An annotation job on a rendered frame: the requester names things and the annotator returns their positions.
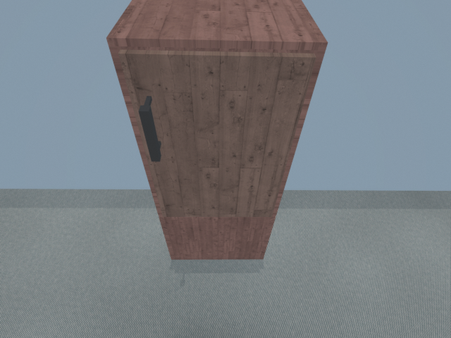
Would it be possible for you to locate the handle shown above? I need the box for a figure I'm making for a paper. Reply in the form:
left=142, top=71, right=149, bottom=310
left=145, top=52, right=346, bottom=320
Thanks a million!
left=139, top=96, right=161, bottom=161

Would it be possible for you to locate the cupboard door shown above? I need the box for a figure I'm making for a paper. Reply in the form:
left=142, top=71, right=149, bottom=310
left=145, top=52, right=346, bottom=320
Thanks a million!
left=118, top=49, right=316, bottom=217

